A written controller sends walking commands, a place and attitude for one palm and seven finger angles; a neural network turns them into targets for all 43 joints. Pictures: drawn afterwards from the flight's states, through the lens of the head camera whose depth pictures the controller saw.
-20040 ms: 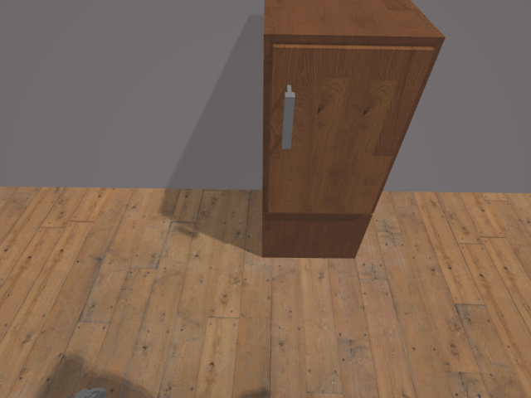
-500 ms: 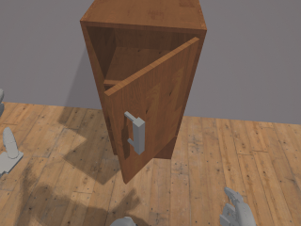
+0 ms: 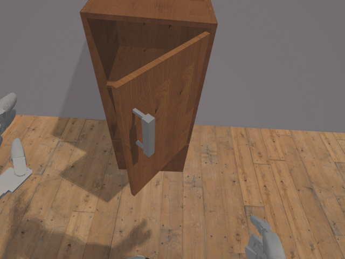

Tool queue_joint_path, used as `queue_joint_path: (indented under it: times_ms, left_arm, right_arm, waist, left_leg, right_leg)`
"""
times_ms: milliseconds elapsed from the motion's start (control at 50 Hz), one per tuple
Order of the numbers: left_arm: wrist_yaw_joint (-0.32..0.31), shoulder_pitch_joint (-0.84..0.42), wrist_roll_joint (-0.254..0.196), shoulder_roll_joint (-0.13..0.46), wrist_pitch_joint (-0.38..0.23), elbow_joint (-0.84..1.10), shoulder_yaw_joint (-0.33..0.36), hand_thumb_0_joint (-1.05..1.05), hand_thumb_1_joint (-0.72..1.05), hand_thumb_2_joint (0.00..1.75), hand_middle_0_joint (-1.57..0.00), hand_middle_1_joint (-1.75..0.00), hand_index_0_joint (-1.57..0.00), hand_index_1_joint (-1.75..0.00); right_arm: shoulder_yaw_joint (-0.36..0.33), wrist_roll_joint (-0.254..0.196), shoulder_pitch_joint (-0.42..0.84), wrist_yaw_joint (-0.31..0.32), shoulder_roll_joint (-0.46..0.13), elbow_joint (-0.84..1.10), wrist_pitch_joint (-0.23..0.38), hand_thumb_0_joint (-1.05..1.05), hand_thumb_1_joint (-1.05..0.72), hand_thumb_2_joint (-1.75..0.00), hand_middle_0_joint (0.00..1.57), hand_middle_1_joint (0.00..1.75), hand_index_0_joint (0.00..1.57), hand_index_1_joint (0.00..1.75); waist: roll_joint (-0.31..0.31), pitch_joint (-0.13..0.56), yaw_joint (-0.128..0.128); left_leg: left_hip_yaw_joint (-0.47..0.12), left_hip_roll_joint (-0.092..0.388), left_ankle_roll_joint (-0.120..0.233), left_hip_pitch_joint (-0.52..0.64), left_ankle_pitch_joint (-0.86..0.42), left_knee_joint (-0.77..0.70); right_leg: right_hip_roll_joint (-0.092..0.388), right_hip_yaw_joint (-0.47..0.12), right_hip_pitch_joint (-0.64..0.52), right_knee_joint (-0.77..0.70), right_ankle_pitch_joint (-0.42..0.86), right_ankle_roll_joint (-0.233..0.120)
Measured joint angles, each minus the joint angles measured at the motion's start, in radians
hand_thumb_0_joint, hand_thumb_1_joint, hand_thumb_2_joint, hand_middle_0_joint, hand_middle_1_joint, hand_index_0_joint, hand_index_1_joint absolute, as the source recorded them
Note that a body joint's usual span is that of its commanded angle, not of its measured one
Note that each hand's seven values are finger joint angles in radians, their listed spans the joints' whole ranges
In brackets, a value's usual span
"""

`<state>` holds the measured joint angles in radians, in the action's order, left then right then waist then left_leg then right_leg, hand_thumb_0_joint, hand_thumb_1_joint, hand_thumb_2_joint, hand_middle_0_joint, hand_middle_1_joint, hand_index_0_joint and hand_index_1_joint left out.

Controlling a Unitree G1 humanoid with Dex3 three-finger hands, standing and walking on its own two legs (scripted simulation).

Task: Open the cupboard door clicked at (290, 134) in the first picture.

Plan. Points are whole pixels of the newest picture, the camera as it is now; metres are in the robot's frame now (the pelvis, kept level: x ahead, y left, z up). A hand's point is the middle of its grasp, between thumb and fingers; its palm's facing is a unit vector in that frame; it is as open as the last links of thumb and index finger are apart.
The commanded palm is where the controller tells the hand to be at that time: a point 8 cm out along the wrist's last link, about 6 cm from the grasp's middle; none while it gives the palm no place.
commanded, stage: stop stepping back and stand still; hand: left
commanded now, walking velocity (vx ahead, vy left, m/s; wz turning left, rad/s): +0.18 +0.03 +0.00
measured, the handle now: (143, 133) +0.43 +0.12 +0.01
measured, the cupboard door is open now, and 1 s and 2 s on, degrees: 51 51 51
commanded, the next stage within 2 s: let the arm hang, fingers relaxed in 0.74 s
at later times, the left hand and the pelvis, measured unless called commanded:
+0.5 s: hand out of the picture +0.13 +0.26 +0.17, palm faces +0.46 -0.78 -0.43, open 7.4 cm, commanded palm +0.07 +0.30 +0.19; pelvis -0.06 +0.00 +0.01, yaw +2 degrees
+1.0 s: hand out of the picture +0.10 +0.27 -0.06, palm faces +0.12 -0.91 -0.39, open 7.4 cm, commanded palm none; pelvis -0.08 +0.02 +0.00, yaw +4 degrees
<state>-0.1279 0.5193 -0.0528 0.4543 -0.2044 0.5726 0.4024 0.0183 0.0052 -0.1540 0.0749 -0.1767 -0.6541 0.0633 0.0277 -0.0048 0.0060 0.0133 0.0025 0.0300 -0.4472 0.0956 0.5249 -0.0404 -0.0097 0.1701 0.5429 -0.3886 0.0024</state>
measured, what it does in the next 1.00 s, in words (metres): steps on the spot: left foot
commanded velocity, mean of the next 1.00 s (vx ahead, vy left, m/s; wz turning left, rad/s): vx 0.05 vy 0.01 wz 0.00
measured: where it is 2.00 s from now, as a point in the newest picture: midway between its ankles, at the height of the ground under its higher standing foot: outside the picture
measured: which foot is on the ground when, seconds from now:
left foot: down 0.00-0.16, up 0.18-0.32, down 0.34-1.00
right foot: down 0.00-1.00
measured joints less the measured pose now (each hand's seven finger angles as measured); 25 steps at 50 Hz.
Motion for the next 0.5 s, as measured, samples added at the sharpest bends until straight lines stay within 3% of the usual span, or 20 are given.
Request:
queue_joint_path:
  times_ms: [80,120,160,220,260,340,380,500]
  left_arm:
    - [-0.003,0.002,-0.011,0.03,0.023,-0.023,0.036,0.01,0.89,0.89,-0.21,-0.3,-0.21,-0.31]
    - [-0.009,0.043,-0.013,0.037,0.033,-0.011,0.049,0.01,0.89,0.89,-0.21,-0.3,-0.21,-0.31]
    - [-0.011,0.087,-0.011,0.037,0.034,0.002,0.056,0.01,0.89,0.89,-0.21,-0.3,-0.21,-0.31]
    - [-0.014,0.135,-0.004,0.018,0.03,0.021,0.045,0.01,0.89,0.89,-0.21,-0.3,-0.21,-0.31]
    - [-0.022,0.129,0.006,-0.011,0.02,-0.006,0.031,0.01,0.89,0.89,-0.21,-0.3,-0.22,-0.31]
    - [-0.041,0.035,0.025,-0.078,0.019,-0.092,-0.004,0.01,0.89,0.89,-0.21,-0.3,-0.22,-0.31]
    - [-0.046,-0.014,0.028,-0.096,0.023,-0.122,-0.01,0.01,0.89,0.89,-0.21,-0.3,-0.21,-0.31]
    - [-0.033,0.013,0.029,-0.067,0.024,-0.091,0.0,0.01,0.89,0.9,-0.21,-0.3,-0.21,-0.31]
  right_arm:
    - [-0.008,0.007,0.005,-0.012,0.005,0.043,0.021,0.02,-0.9,-0.9,0.21,0.3,0.21,0.3]
    - [-0.008,0.006,-0.013,-0.016,0.0,0.07,0.028,0.01,-0.9,-0.9,0.21,0.3,0.21,0.3]
    - [-0.012,0.003,-0.031,-0.017,-0.01,0.089,0.021,0.01,-0.9,-0.9,0.21,0.3,0.21,0.3]
    - [-0.023,0.004,-0.063,-0.015,-0.029,0.058,0.002,0.01,-0.9,-0.9,0.21,0.3,0.21,0.3]
    - [-0.028,0.003,-0.094,-0.005,-0.041,0.021,-0.002,0.01,-0.9,-0.9,0.21,0.3,0.21,0.3]
    - [-0.039,0.0,-0.147,0.02,-0.078,-0.018,0.023,0.01,-0.9,-0.9,0.21,0.3,0.21,0.3]
    - [-0.047,-0.004,-0.133,0.023,-0.075,-0.04,0.03,0.02,-0.9,-0.9,0.21,0.3,0.2,0.3]
    - [-0.014,-0.005,-0.086,0.001,-0.027,0.007,0.06,0.02,-0.91,-0.9,0.2,0.3,0.2,0.3]
  waist:
    - [0.017,-0.031,-0.031]
    - [0.006,-0.025,-0.049]
    - [-0.005,-0.019,-0.062]
    - [0.006,0.006,-0.029]
    - [0.013,0.034,-0.011]
    - [-0.024,0.059,-0.007]
    - [-0.016,0.033,-0.006]
    - [-0.001,-0.006,-0.022]
  left_leg:
    - [0.01,-0.004,0.009,0.034,-0.05,-0.084]
    - [-0.001,-0.002,0.001,0.035,-0.064,-0.109]
    - [-0.011,-0.006,-0.015,0.004,0.022,-0.068]
    - [-0.023,-0.024,-0.044,-0.066,0.175,0.212]
    - [-0.012,-0.013,-0.041,-0.042,0.207,0.278]
    - [-0.023,0.038,-0.01,0.143,0.19,0.038]
    - [-0.027,0.026,-0.029,0.164,0.161,0.01]
    - [-0.007,0.021,-0.042,0.183,0.123,-0.022]
  right_leg:
    - [-0.013,-0.014,0.079,0.128,-0.098,-0.01]
    - [-0.015,0.017,0.067,0.058,-0.091,-0.025]
    - [-0.011,0.039,0.053,-0.021,-0.003,-0.042]
    - [0.006,0.033,0.066,-0.037,0.109,-0.059]
    - [0.014,0.027,0.061,-0.05,0.113,-0.049]
    - [0.011,0.07,0.057,-0.037,0.094,-0.034]
    - [0.027,0.077,0.054,-0.016,0.086,-0.026]
    - [0.034,0.057,0.047,-0.036,0.118,-0.021]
